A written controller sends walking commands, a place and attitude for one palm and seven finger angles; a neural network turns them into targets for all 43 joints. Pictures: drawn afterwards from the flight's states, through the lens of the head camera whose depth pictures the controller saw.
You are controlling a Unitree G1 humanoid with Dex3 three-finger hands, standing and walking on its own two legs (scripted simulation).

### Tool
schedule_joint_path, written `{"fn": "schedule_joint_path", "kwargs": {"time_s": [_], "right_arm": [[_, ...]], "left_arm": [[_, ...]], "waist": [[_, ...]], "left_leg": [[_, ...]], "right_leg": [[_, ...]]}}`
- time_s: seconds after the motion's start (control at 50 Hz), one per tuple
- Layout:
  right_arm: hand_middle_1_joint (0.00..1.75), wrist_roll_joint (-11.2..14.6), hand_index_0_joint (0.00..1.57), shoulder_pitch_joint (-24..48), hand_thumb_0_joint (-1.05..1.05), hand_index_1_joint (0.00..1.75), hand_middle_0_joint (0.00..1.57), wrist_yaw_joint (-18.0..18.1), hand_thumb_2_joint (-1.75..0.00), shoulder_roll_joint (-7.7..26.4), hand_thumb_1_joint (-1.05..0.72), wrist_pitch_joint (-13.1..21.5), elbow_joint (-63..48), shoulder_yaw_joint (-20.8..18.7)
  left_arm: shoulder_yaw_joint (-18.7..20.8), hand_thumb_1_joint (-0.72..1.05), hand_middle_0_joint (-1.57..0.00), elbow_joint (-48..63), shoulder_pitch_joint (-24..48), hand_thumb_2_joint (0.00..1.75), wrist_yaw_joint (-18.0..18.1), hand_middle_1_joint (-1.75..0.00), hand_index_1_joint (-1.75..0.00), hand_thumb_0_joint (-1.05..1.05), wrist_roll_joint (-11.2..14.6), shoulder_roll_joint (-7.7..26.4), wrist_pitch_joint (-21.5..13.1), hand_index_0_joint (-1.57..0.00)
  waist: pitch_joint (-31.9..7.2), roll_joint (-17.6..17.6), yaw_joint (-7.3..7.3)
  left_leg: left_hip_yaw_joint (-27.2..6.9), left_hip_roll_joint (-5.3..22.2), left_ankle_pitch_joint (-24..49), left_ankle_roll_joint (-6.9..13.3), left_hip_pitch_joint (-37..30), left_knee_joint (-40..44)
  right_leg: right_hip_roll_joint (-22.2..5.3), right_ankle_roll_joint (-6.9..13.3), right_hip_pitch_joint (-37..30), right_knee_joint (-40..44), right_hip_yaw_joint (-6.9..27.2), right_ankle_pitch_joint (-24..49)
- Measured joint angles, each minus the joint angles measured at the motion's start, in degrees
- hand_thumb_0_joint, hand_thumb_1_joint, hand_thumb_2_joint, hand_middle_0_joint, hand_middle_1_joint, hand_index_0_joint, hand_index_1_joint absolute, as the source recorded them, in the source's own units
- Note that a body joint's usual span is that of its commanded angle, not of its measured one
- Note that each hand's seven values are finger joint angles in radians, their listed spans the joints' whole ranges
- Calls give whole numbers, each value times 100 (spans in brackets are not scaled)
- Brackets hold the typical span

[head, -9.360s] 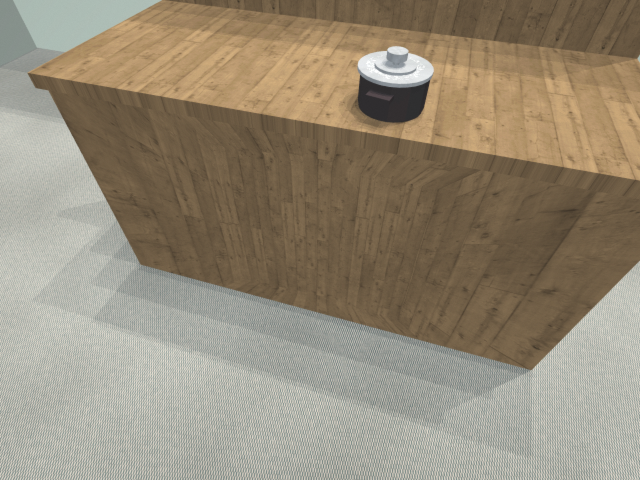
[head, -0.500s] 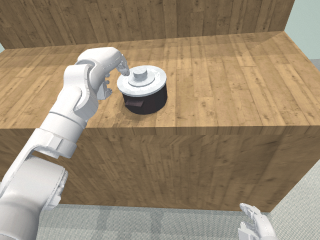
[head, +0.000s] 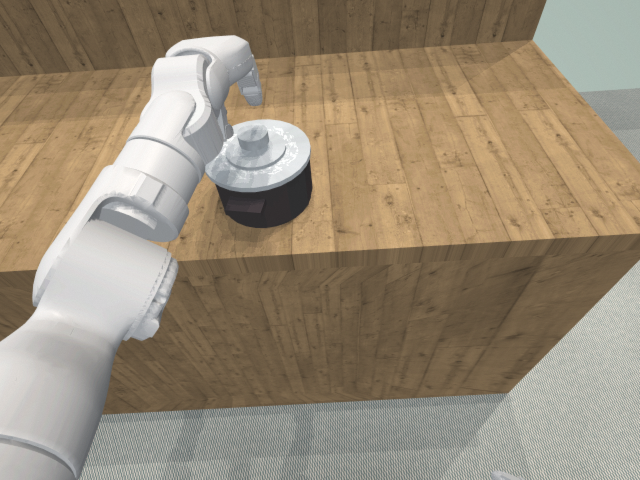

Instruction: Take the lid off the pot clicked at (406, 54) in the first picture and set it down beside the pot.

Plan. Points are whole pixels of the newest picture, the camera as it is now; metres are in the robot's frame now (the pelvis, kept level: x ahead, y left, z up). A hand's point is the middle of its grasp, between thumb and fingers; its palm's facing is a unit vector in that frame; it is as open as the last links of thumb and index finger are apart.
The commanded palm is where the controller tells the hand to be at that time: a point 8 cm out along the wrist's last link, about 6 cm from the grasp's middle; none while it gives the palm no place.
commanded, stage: move the open hand above the knob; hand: left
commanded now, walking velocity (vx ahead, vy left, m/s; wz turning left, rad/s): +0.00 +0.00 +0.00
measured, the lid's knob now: (253, 136) +0.54 +0.08 +0.14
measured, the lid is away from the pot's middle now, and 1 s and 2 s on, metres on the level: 0.00 0.00 0.00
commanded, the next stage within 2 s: lower the open fingers around the knob in 0.94 s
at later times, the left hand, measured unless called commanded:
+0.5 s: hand (239, 97) +0.52 +0.09 +0.22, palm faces -0.25 -0.03 -0.97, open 9.9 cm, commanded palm +0.51 +0.09 +0.28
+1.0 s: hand (236, 100) +0.52 +0.09 +0.22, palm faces -0.27 -0.06 -0.96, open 9.9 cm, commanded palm +0.51 +0.09 +0.28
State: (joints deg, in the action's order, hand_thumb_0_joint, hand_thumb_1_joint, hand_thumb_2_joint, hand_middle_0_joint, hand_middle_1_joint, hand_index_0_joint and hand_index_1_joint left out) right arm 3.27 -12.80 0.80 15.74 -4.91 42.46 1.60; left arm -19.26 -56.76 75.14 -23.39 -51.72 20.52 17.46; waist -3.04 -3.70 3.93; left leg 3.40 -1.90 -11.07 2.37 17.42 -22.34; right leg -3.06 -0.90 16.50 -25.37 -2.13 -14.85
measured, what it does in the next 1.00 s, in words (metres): stands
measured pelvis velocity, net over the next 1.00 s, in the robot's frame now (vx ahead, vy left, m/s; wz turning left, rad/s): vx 0.01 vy -0.01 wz -0.02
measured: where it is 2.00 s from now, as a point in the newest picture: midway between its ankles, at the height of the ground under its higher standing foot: outside the picture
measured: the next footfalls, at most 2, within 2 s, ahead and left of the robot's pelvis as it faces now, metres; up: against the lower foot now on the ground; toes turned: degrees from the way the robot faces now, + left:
none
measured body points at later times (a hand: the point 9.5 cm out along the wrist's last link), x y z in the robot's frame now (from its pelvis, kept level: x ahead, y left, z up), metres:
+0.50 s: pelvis +0.01 +0.00 +0.00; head +0.05 -0.04 +0.45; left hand +0.53 +0.08 +0.27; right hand +0.04 -0.27 -0.15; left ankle +0.00 +0.10 -0.74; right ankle -0.03 -0.13 -0.74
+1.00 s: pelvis +0.01 -0.01 +0.00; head +0.06 -0.03 +0.45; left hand +0.53 +0.09 +0.27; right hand +0.07 -0.27 -0.14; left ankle +0.00 +0.10 -0.74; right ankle -0.03 -0.13 -0.74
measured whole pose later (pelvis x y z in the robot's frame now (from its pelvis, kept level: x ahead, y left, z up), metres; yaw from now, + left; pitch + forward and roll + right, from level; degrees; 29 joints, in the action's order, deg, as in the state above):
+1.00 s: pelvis +0.01 -0.01 +0.00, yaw -1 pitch +9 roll +1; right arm 3.4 -13.5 2.2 15.9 -3.9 43.7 1.5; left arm -16.8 -68.2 81.7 -22.2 -53.1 21.6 16.9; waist -4.7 -3.1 6.5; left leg 3.8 -0.8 -12.0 1.7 20.5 -23.0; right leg -2.0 -0.3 19.8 -25.6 -1.5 -15.3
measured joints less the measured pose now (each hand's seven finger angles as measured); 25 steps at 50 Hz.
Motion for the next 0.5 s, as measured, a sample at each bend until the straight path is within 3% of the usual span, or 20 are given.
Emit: {"fn": "schedule_joint_path", "kwargs": {"time_s": [0.12,0.2,0.28,0.4,0.5], "right_arm": [[30,-34,20,-265,1,30,20,9,-89,-8,-90,139,160,-39],[30,-70,20,-383,1,30,20,35,-89,-3,-90,217,253,-26],[30,-61,20,-479,1,30,20,39,-89,12,-90,227,289,-22],[30,-83,20,-574,1,30,20,65,-89,41,-90,278,266,-62],[30,-60,20,-558,1,30,20,55,-89,55,-90,300,247,-123]], "left_arm": [[-52,-36,-89,-488,375,168,116,-8,-9,0,-33,-140,-54,-89],[277,-36,-89,-842,566,168,263,-8,-9,0,-85,-168,-110,-89],[350,-36,-89,-1245,726,168,382,-8,-9,0,-208,-129,45,-89],[512,-36,-89,-1164,584,168,279,-8,-9,0,-223,31,16,-89],[282,-36,-89,-1097,532,168,221,-8,-9,0,-260,59,-39,-89]], "waist": [[-39,-17,124],[-104,-24,227],[-146,-25,295],[-172,-19,315],[-224,-8,247]], "left_leg": [[33,-17,35,29,135,71],[106,-1,35,33,177,126],[174,32,19,24,201,150],[195,75,1,-2,210,161],[146,97,-37,-34,187,121]], "right_leg": [[-13,-33,142,81,34,53],[6,-37,225,118,111,75],[40,-31,285,129,182,79],[85,-5,304,142,206,70],[106,24,251,131,158,26]]}}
